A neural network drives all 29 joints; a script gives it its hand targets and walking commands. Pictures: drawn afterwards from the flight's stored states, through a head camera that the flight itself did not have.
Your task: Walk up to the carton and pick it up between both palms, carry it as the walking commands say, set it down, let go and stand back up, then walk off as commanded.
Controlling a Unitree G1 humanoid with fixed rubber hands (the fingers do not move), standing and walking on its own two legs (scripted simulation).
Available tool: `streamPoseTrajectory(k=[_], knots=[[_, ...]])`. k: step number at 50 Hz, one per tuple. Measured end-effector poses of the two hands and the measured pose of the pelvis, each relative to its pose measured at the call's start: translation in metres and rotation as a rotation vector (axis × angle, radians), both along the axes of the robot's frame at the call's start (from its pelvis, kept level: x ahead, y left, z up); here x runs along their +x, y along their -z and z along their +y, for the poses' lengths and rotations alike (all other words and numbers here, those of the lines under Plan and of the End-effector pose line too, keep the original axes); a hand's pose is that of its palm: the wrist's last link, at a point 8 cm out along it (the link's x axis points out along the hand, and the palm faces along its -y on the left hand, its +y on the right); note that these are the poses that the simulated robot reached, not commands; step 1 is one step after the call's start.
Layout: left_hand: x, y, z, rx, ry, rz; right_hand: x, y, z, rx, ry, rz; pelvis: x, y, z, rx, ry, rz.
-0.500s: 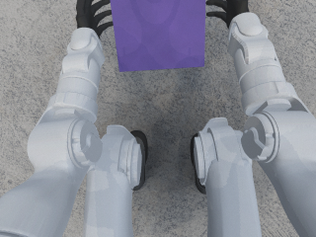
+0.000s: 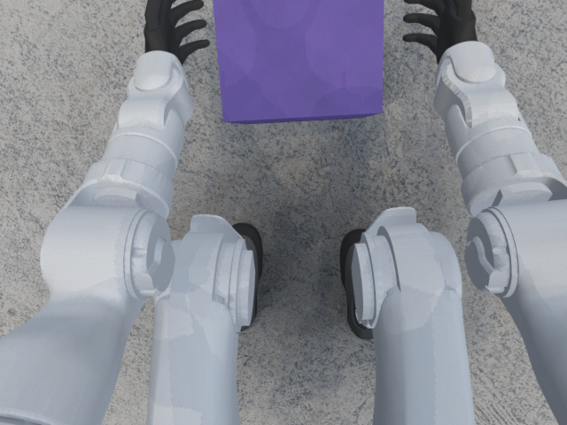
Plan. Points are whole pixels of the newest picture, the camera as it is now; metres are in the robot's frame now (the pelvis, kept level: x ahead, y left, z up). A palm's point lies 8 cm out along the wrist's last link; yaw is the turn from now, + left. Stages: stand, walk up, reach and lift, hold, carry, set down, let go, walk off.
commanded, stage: set down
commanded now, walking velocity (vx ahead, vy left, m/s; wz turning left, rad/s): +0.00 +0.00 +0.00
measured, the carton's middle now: (299, 49) +0.52 -0.01 -0.28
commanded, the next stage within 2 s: let go in 1.76 s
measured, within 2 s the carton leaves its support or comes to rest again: neither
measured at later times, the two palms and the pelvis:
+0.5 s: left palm (139, 48) +0.51 +0.16 -0.16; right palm (488, 12) +0.52 -0.21 -0.16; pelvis -0.01 +0.00 +0.00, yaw +0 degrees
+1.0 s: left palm out of the picture +0.51 +0.16 -0.01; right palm out of the picture +0.52 -0.22 -0.01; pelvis +0.00 +0.00 +0.11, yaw -1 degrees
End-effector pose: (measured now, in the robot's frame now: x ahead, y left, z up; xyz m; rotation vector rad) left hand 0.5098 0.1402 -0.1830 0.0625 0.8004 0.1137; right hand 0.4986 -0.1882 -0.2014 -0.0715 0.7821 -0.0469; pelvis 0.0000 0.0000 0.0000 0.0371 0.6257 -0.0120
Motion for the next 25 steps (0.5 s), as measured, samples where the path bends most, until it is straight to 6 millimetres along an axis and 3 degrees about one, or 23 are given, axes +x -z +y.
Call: streamPoseTrajectory(k=[8,17,25], knots=[[-0.012,0.001,0.018,0.009,-0.028,0.002,0.004,-0.010,-0.016,-0.009,0.029,-0.002,-0.006,0.000,-0.001,-0.001,0.006,-0.018],[-0.009,-0.001,0.022,0.007,-0.029,-0.012,0.009,-0.015,-0.019,-0.004,0.043,-0.010,-0.008,0.001,0.000,-0.006,0.009,-0.026],[0.002,-0.026,0.020,0.009,-0.034,-0.099,0.018,-0.038,-0.019,0.001,0.057,-0.099,-0.005,-0.005,0.002,-0.003,0.005,0.019]])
